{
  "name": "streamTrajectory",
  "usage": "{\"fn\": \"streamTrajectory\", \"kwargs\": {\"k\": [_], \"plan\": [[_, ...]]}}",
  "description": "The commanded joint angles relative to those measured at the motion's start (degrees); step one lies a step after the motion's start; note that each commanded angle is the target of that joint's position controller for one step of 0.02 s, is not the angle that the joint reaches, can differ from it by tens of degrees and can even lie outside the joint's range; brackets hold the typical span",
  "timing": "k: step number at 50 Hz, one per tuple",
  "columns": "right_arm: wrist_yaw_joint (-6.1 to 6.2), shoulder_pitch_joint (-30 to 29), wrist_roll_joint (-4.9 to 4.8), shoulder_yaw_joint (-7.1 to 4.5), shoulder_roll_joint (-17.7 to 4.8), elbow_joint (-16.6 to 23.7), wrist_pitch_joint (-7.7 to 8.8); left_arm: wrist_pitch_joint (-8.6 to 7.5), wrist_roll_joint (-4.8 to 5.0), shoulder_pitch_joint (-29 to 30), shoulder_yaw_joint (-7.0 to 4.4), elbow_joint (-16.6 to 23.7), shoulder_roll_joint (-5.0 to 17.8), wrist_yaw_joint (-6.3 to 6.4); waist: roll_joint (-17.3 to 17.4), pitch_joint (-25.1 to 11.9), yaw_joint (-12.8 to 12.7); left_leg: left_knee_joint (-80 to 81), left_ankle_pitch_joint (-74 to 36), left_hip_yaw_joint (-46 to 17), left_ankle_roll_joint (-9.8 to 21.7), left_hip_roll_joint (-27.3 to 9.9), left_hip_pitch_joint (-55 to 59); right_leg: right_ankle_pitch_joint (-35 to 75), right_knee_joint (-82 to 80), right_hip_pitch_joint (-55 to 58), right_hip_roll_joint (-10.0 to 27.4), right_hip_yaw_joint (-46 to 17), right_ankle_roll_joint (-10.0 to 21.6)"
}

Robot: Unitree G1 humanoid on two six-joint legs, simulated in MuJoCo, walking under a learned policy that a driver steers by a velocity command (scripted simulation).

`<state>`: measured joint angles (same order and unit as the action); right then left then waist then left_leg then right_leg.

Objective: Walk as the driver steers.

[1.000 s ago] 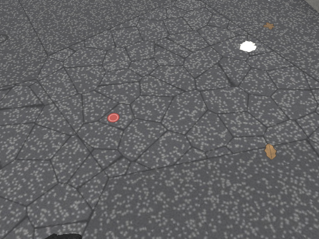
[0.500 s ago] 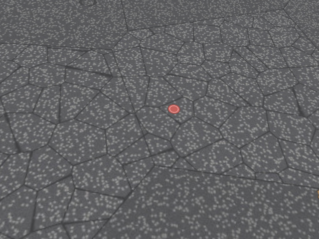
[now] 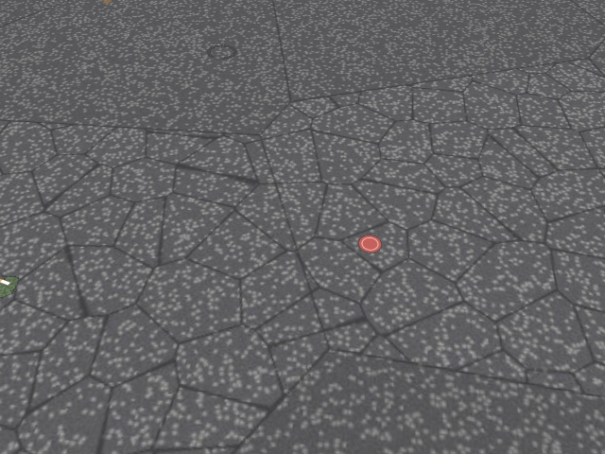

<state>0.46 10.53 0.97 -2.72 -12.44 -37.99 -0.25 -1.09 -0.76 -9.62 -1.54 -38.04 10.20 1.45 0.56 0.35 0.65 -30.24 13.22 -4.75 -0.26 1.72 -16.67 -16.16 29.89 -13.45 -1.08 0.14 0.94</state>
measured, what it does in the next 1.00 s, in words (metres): stands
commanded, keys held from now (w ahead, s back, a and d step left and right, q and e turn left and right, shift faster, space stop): no key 1.00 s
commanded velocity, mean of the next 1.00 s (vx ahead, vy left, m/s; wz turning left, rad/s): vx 0.00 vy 0.00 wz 0.02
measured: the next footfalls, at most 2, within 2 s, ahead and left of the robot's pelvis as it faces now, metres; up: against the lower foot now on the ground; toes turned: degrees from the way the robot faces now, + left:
left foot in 1.70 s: +0.11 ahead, +0.13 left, +0.00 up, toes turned +1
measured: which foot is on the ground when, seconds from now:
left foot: down 0.00-1.00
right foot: down 0.00-1.00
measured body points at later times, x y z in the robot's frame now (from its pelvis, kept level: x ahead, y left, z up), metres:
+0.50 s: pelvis +0.01 +0.00 +0.00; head +0.01 +0.00 +0.45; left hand +0.14 +0.24 -0.11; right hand +0.15 -0.23 -0.11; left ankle +0.03 +0.12 -0.73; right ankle +0.00 -0.11 -0.73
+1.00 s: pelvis +0.01 -0.01 +0.00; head +0.02 -0.01 +0.45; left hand +0.09 +0.23 -0.13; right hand +0.10 -0.25 -0.13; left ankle +0.03 +0.12 -0.73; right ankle +0.00 -0.11 -0.73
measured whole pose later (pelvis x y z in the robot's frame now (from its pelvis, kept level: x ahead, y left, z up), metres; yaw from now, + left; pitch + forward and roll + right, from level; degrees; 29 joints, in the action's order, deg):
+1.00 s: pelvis +0.01 -0.01 +0.00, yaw +0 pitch -1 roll +0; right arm 2.6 12.1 0.1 -2.4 -10.8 -52.1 0.2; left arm -1.4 -0.4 -15.9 -1.9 -48.1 10.0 2.2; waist 0.4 0.9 -0.1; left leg -27.6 13.0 -5.0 -0.9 0.9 -13.9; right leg -15.8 27.2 -10.7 -1.7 0.1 1.7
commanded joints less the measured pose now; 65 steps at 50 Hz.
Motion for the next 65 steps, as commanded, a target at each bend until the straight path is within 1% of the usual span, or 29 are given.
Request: {"fn": "streamTrajectory", "kwargs": {"k": [1,5,10,14,22,32,42,52,59,65], "plan": [[0.10,-2.98,-0.13,-1.13,-4.10,3.93,1.54,-0.90,0.13,1.52,-1.78,4.43,5.81,0.09,1.02,-3.01,-0.87,4.45,-4.34,-3.62,1.75,-3.18,0.91,2.86,-5.74,0.38,4.52,-5.01,2.79],[0.29,-2.60,-0.22,-1.09,-3.90,3.27,1.79,-0.88,0.15,0.90,-1.73,4.04,4.96,-0.22,1.50,-3.00,-0.87,4.64,-4.22,-4.10,2.12,-3.53,1.38,3.52,-5.12,0.16,3.76,-4.17,2.46],[0.55,-2.17,-0.33,-1.05,-3.65,2.55,1.95,-1.03,0.24,-0.02,-1.88,3.27,4.56,-0.32,0.63,-2.83,-0.66,4.32,-5.18,-4.10,2.45,-3.63,2.29,4.49,-5.10,-0.35,3.48,-3.91,2.11],[0.69,-2.02,-0.53,-1.03,-3.34,1.81,1.88,-1.11,0.31,-0.88,-2.04,2.68,4.55,-0.13,0.10,-2.48,-0.56,4.00,-5.84,-3.92,2.62,-3.54,2.85,5.04,-5.26,-0.83,3.47,-3.91,2.10],[0.89,-1.95,-0.60,-1.01,-2.55,0.20,1.74,-1.17,0.35,-2.74,-2.22,1.40,4.31,0.29,-0.15,-2.34,-0.67,3.87,-6.86,-3.45,2.62,-3.29,3.35,5.69,-5.46,-0.72,3.38,-3.92,2.10],[1.30,-1.16,-0.68,-1.08,-2.51,-2.75,1.62,-1.09,0.37,-4.65,-2.20,-0.58,4.24,0.60,-0.07,-1.65,-0.78,4.19,-7.35,-3.03,2.31,-3.10,3.59,5.91,-6.13,-0.56,3.29,-4.01,2.43],[1.93,0.40,-0.77,-0.94,-3.15,-7.64,1.31,-0.99,0.39,-6.38,-1.80,-4.23,4.54,0.81,-0.30,-0.62,-0.78,5.14,-7.56,-2.59,1.92,-2.98,4.24,5.85,-7.56,-0.46,3.25,-4.11,2.87],[2.45,2.15,-0.91,-0.72,-4.03,-14.04,0.90,-0.83,0.44,-7.99,-1.21,-9.61,5.20,0.95,-0.58,0.53,-0.81,7.02,-7.69,-1.99,1.53,-2.84,5.13,5.96,-9.79,0.31,3.26,-4.24,3.24],[2.62,3.18,-0.97,-0.33,-4.45,-18.14,0.62,-0.69,0.50,-8.86,-0.61,-13.65,5.57,0.92,-0.74,1.21,-0.87,8.39,-7.55,-1.51,1.27,-2.73,5.46,6.27,-11.21,1.09,3.27,-4.28,3.38],[2.65,4.07,-0.99,0.19,-4.62,-20.77,0.46,-0.53,0.53,-9.58,0.02,-16.60,5.70,0.81,-0.81,1.60,-0.95,9.11,-7.60,-1.08,1.07,-2.65,5.43,6.88,-11.88,1.68,3.18,-4.19,3.39]]}}
Velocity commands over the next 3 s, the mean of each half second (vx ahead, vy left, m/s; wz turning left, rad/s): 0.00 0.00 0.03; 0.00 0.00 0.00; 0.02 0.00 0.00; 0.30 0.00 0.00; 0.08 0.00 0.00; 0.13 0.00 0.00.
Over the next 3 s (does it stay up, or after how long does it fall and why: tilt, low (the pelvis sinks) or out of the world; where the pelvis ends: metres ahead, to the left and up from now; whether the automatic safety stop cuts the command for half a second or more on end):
stays up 0.39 0.02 -0.01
